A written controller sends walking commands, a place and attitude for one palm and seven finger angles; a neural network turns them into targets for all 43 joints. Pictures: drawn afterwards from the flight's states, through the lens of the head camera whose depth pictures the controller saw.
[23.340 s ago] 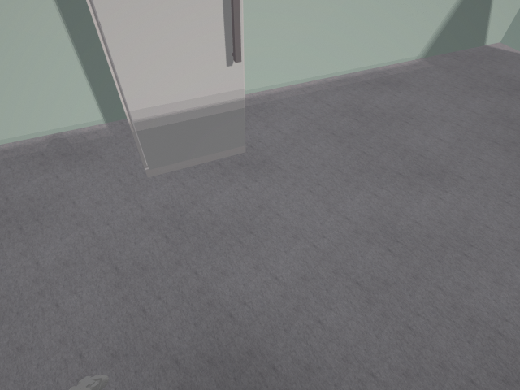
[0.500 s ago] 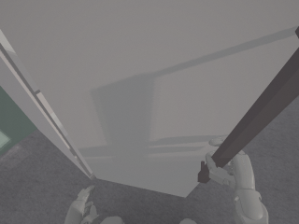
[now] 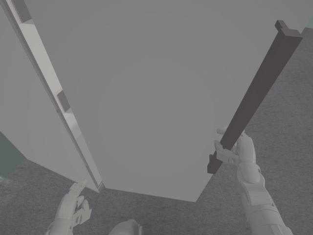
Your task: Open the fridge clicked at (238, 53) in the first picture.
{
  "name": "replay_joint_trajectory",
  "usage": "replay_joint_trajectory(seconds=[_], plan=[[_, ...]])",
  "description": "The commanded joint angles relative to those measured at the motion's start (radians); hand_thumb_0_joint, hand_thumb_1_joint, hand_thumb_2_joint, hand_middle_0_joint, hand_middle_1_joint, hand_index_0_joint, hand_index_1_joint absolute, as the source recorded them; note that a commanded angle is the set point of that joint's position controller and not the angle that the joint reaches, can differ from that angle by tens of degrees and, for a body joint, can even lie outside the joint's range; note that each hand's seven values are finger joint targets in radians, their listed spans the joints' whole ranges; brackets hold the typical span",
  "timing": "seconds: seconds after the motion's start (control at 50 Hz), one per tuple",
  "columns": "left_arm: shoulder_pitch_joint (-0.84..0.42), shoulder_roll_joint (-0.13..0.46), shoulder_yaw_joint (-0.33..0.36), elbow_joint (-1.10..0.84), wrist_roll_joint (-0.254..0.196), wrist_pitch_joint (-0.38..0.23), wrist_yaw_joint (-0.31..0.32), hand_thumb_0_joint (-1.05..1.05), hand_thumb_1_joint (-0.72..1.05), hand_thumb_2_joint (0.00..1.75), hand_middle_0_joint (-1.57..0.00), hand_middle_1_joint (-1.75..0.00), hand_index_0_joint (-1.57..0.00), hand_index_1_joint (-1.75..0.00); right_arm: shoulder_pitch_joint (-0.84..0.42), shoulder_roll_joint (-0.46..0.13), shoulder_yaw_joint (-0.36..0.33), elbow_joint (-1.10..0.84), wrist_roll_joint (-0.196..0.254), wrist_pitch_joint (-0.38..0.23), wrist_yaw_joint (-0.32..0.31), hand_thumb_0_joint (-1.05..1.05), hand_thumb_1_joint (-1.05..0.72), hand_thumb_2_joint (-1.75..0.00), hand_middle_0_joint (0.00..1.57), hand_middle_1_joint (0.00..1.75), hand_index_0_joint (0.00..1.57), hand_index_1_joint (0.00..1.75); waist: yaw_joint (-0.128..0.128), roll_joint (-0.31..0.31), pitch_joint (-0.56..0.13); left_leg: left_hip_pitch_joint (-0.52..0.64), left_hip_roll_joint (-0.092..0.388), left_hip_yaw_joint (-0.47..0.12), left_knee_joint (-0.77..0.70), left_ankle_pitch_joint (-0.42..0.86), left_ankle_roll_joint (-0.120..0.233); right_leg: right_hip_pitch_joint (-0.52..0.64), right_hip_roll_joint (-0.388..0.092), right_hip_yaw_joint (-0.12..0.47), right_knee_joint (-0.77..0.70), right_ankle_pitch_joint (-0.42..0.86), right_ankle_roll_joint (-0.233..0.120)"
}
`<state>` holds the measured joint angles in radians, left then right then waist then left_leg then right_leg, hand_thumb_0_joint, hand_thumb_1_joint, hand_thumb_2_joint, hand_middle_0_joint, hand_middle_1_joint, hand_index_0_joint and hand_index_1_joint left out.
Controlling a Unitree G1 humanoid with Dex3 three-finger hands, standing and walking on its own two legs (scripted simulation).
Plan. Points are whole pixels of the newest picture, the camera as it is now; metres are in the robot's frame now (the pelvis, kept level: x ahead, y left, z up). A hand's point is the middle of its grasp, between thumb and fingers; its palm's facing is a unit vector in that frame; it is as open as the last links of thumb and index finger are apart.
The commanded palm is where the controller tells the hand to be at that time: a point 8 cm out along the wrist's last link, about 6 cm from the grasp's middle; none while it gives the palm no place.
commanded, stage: stop walking and hold the door back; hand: right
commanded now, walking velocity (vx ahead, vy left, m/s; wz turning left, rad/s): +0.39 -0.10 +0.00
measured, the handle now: (234, 120) +0.39 -0.17 +0.10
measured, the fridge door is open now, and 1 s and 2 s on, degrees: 75 70 68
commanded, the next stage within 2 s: loosen the grip on the handle in 0.44 s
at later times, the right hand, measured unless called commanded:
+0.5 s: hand (221, 139) +0.38 -0.16 +0.03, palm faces +0.23 +0.95 -0.22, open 6.3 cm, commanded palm +0.39 -0.22 +0.02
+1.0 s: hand (223, 140) +0.40 -0.18 -0.01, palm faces +0.23 +0.95 -0.22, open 12.9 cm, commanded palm +0.36 -0.22 +0.01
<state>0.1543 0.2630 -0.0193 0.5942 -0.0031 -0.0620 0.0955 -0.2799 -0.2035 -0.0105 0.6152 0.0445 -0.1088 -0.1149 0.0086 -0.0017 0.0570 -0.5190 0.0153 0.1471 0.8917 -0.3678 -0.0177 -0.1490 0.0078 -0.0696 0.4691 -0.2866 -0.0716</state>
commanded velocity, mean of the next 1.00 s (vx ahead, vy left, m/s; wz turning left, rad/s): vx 0.08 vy -0.06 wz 0.00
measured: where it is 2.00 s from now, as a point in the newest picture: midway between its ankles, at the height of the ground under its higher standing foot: outside the picture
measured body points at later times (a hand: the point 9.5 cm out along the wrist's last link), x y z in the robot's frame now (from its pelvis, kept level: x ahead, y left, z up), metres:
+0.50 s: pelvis -0.03 +0.05 +0.00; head +0.02 +0.08 +0.45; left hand +0.01 +0.36 -0.13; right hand +0.36 -0.21 +0.04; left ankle +0.03 +0.14 -0.74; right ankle +0.02 -0.14 -0.67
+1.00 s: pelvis +0.00 -0.03 -0.02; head +0.04 -0.03 +0.43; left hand +0.13 +0.20 -0.12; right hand +0.39 -0.23 +0.01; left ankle +0.03 +0.14 -0.74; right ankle +0.01 -0.14 -0.74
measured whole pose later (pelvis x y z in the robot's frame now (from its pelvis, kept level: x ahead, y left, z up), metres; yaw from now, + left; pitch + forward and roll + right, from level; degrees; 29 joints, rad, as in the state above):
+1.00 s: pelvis +0.00 -0.03 -0.02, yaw +1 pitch +8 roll +0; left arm 0.27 0.18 -0.04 0.64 -0.01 -0.11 -0.01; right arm -0.48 -0.16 -0.15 0.75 -0.05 0.05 -0.24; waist 0.04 0.01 -0.08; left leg -0.54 0.08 -0.01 0.70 -0.30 -0.05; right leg -0.53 -0.02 -0.04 0.74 -0.35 -0.01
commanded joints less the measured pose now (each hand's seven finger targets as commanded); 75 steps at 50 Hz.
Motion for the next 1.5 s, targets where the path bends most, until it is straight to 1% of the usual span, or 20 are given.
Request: replay_joint_trajectory(seconds=[0.0, 0.12, 0.16, 0.18, 0.3, 0.5, 0.52, 0.54, 0.56, 0.6, 0.66, 0.74, 0.8, 0.9, 0.92, 0.98, 1.12, 1.22, 1.32, 1.48], plan=[[0.069, 0.109, 0.051, -0.035, -0.033, -0.004, 0.003, 0.00, 0.90, 0.90, -0.20, -0.30, -0.20, -0.30, -0.615, -0.216, -0.101, -0.026, -0.022, -0.089, 0.012, 0.00, -0.90, -0.90, 0.45, 1.40, 0.45, 1.40, -0.009, -0.076, -0.095, -0.157, 0.047, -0.170, 0.264, -0.078, 0.001, 0.011, -0.315, 0.326, -0.195, -0.203, -0.176], [0.098, 0.134, 0.036, 0.017, -0.036, -0.037, 0.042, 0.00, 0.90, 0.90, -0.20, -0.30, -0.20, -0.30, -0.766, -0.281, -0.129, 0.113, -0.005, -0.101, 0.034, 0.00, -0.90, -0.90, 0.45, 1.40, 0.45, 1.40, -0.041, -0.124, -0.227, 0.472, 0.001, -0.068, -0.391, -0.034, -0.002, -0.181, -0.141, 0.089, 0.052, -0.250, -0.038], [0.099, 0.122, 0.060, 0.019, -0.037, -0.036, 0.044, 0.00, 0.90, 0.90, -0.20, -0.30, -0.20, -0.30, -0.693, -0.400, -0.206, 0.157, -0.006, -0.102, 0.031, 0.00, -0.90, -0.90, 0.45, 1.40, 0.45, 1.40, -0.042, 0.291, -0.223, 0.604, 0.351, -0.668, -0.633, -0.267, 0.154, -0.505, 0.013, -0.003, 0.475, -0.332, 0.056], [0.097, 0.145, 0.074, 0.027, -0.033, -0.046, 0.039, 0.00, 0.90, 0.90, -0.20, -0.30, -0.20, -0.30, -0.674, -0.435, -0.230, 0.169, -0.011, -0.087, 0.021, 0.00, -0.90, -0.90, 0.45, 1.40, 0.45, 1.40, -0.054, 0.250, -0.230, 0.561, 0.450, -0.827, -0.702, -0.346, 0.191, -0.549, -0.004, 0.120, 0.649, -0.297, 0.073], [0.122, 0.159, 0.059, 0.122, -0.035, -0.065, 0.012, 0.00, 0.90, 0.90, -0.20, -0.30, -0.20, -0.30, -0.755, -0.516, -0.299, 0.282, -0.004, -0.134, 0.034, 0.00, -0.90, -0.90, 0.45, 1.40, 0.45, 1.40, 0.006, 0.135, -0.228, 0.437, 0.313, -0.432, -0.577, -0.050, 0.131, -0.506, -0.062, 0.111, 0.726, -0.059, 0.104], [0.156, 0.163, 0.057, 0.081, -0.033, -0.094, 0.033, 0.00, 0.90, 0.90, -0.20, -0.30, -0.20, -0.30, -0.777, -0.507, -0.305, 0.284, -0.011, -0.141, 0.021, 0.00, -0.90, -0.90, 0.45, 1.40, 0.45, 1.40, -0.012, 0.185, -0.268, 0.367, 0.250, -0.306, -0.553, 0.093, 0.126, -0.193, -0.035, -0.042, 0.224, -0.047, 0.098], [0.168, 0.152, 0.147, -0.006, -0.012, -0.110, -0.008, 0.00, 0.90, 0.90, -0.20, -0.30, -0.20, -0.30, -0.951, -0.774, -0.524, 0.087, -0.092, -0.178, 0.047, 0.00, -0.90, -0.90, 0.45, 1.40, 0.45, 1.40, -0.067, 0.165, -0.385, 0.445, 0.207, -0.383, -0.487, 0.165, 0.137, -0.152, -0.046, -0.013, 0.210, -0.025, 0.097], [0.122, 0.229, 0.159, 0.093, 0.036, -0.161, -0.033, 0.00, 0.90, 0.90, -0.20, -0.30, -0.20, -0.30, -1.135, -0.741, -0.549, 0.108, -0.103, -0.128, 0.062, 0.00, -0.78, -0.84, 0.45, 1.40, 0.45, 1.40, -0.010, -0.172, -0.575, 0.458, 0.075, -0.161, -0.239, 0.590, 0.096, -0.196, -0.049, 0.077, -0.215, 0.257, 0.062], [0.242, 0.205, 0.155, 0.066, -0.013, -0.155, -0.050, 0.00, 0.90, 0.90, -0.20, -0.30, -0.20, -0.30, -0.676, -0.335, -0.276, 0.414, -0.078, -0.054, 0.092, 0.00, -0.66, -0.78, 0.45, 1.40, 0.45, 1.40, 0.036, -0.094, -0.524, 0.188, 0.018, -0.056, -0.259, 0.387, 0.045, -0.032, -0.014, 0.015, 0.041, 0.461, 0.078], [0.142, 0.158, 0.112, 0.022, -0.031, -0.118, -0.077, 0.00, 0.90, 0.90, -0.20, -0.30, -0.20, -0.30, -0.546, -0.284, -0.288, 0.325, -0.038, -0.105, 0.079, 0.00, -0.42, -0.67, 0.45, 1.40, 0.45, 1.40, 0.010, 0.392, -0.208, 0.135, 0.034, -0.124, -0.453, 0.084, -0.005, -0.274, -0.014, 0.011, 0.032, 0.014, 0.037], [0.132, 0.146, 0.107, -0.034, -0.017, -0.105, -0.099, 0.00, 0.90, 0.90, -0.20, -0.30, -0.20, -0.30, -0.565, -0.261, -0.248, 0.063, -0.071, -0.046, -0.005, 0.00, -0.05, -0.49, 0.45, 1.40, 0.45, 1.40, -0.015, -0.255, -0.517, 0.205, 0.022, -0.082, -0.287, 0.277, 0.046, -0.132, 0.021, -0.043, 0.093, 0.192, 0.062], [0.127, 0.146, 0.097, -0.078, -0.032, -0.088, -0.106, 0.00, 0.90, 0.90, -0.20, -0.30, -0.20, -0.30, -0.480, -0.195, -0.213, 0.044, -0.082, 0.066, -0.079, 0.00, 0.43, -0.26, 0.44, 1.38, 0.44, 1.38, 0.021, 0.052, -0.345, 0.130, -0.002, -0.067, -0.312, 0.124, 0.036, -0.255, -0.022, 0.013, 0.074, 0.056, 0.055], [0.117, 0.132, 0.087, -0.089, -0.030, -0.084, -0.103, 0.00, 0.90, 0.90, -0.20, -0.30, -0.20, -0.30, -0.515, -0.137, -0.173, -0.055, -0.083, 0.108, -0.110, 0.00, 0.55, -0.20, 0.40, 1.33, 0.40, 1.33, 0.020, -0.058, -0.377, 0.094, -0.009, -0.067, -0.277, 0.148, 0.040, -0.213, -0.030, 0.033, 0.086, 0.085, 0.068], [0.132, 0.122, 0.081, -0.072, -0.013, -0.093, -0.097, 0.00, 0.90, 0.90, -0.20, -0.30, -0.20, -0.30, -0.564, -0.051, -0.113, -0.158, -0.089, 0.119, -0.148, 0.00, 0.55, -0.20, 0.33, 1.25, 0.33, 1.25, 0.046, -0.042, -0.412, 0.041, -0.020, -0.060, -0.240, 0.186, 0.038, -0.161, -0.047, 0.078, 0.126, 0.191, 0.082], [0.162, 0.138, 0.074, -0.033, -0.005, -0.082, -0.083, 0.00, 0.90, 0.90, -0.20, -0.30, -0.20, -0.30, -0.623, -0.202, -0.232, 0.000, -0.111, 0.118, -0.159, 0.00, 0.55, -0.20, 0.32, 1.23, 0.32, 1.23, 0.068, 0.050, -0.325, 0.004, -0.021, -0.060, -0.238, 0.172, 0.035, -0.238, -0.041, 0.089, 0.140, 0.139, 0.079], [0.157, 0.116, 0.073, -0.049, 0.001, -0.086, -0.080, 0.00, 0.90, 0.90, -0.20, -0.30, -0.20, -0.30, -0.694, -0.110, -0.156, -0.115, -0.110, 0.060, -0.141, 0.00, 0.55, -0.20, 0.28, 1.18, 0.28, 1.18, 0.057, -0.082, -0.459, 0.012, -0.020, -0.070, -0.209, 0.212, 0.041, -0.159, -0.032, 0.082, 0.170, 0.234, 0.084], [0.191, 0.121, 0.089, -0.035, -0.001, -0.087, -0.090, 0.00, 0.90, 0.90, -0.20, -0.30, -0.20, -0.30, -0.580, -0.065, -0.141, -0.110, -0.081, 0.039, -0.120, 0.00, 0.55, -0.20, 0.25, 1.15, 0.25, 1.15, 0.045, -0.026, -0.480, 0.024, -0.028, -0.067, -0.194, 0.261, 0.035, -0.165, -0.039, 0.087, 0.207, 0.350, 0.096], [0.215, 0.134, 0.082, -0.020, 0.002, -0.056, -0.078, 0.00, 0.90, 0.90, -0.20, -0.30, -0.20, -0.30, -0.557, -0.197, -0.247, 0.075, -0.103, 0.044, -0.107, 0.00, 0.55, -0.20, 0.25, 1.15, 0.25, 1.15, 0.047, 0.079, -0.345, 0.030, -0.023, -0.073, -0.201, 0.219, 0.035, -0.352, -0.012, 0.062, 0.201, 0.151, 0.077], [0.209, 0.129, 0.087, -0.053, -0.003, -0.041, -0.072, 0.00, 0.90, 0.90, -0.20, -0.30, -0.20, -0.30, -0.539, -0.284, -0.298, -0.015, -0.088, -0.029, -0.043, 0.00, 0.55, -0.20, 0.25, 1.15, 0.25, 1.15, 0.007, -0.047, -0.473, 0.106, -0.018, -0.103, -0.189, 0.267, 0.042, -0.327, 0.006, 0.029, 0.223, 0.170, 0.067], [0.241, 0.154, 0.091, -0.032, -0.018, -0.038, -0.052, 0.00, 0.90, 0.90, -0.20, -0.30, -0.20, -0.30, -0.557, -0.392, -0.341, 0.093, -0.032, -0.074, 0.086, 0.00, 0.55, -0.20, 0.25, 1.15, 0.25, 1.15, 0.047, 0.030, -0.423, 0.091, -0.015, -0.130, -0.214, 0.214, 0.023, -0.411, 0.012, 0.023, 0.249, 0.059, 0.048]])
